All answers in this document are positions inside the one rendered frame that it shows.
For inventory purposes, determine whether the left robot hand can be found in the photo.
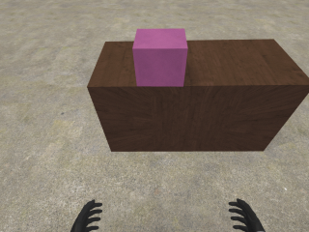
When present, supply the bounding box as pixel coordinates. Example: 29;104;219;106
70;199;102;232

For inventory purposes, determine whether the right robot hand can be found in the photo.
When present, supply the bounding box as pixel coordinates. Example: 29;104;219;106
228;198;266;232

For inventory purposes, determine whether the carton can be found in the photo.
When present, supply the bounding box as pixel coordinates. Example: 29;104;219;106
132;28;188;87

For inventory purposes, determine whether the pedestal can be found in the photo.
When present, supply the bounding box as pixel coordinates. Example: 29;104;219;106
87;39;309;152

